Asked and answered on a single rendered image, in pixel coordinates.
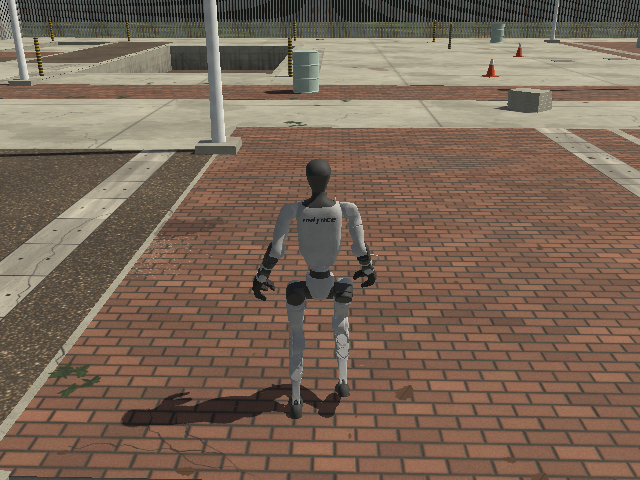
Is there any right robot upper arm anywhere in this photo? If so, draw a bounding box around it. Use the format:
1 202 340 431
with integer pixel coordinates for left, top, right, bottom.
340 202 367 257

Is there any robot thigh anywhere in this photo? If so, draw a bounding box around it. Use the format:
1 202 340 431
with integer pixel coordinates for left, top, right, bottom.
332 278 353 334
286 280 306 354

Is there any robot left hand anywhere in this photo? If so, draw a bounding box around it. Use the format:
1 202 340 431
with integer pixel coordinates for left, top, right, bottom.
252 276 275 301

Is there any robot left thigh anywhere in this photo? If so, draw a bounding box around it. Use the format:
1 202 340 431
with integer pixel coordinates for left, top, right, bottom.
286 280 306 354

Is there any robot left forearm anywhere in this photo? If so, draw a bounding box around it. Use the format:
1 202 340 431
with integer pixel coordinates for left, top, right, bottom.
256 242 278 283

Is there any left robot upper arm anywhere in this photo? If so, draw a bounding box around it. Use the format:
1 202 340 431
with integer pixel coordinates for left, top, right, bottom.
269 203 298 259

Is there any robot right thigh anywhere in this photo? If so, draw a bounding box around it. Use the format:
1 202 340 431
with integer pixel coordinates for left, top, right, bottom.
332 278 353 334

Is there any robot right forearm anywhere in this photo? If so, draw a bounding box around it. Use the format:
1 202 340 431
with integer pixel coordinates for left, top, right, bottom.
357 241 374 275

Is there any robot right hand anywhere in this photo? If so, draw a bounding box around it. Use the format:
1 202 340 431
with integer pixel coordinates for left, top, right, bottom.
353 270 377 288

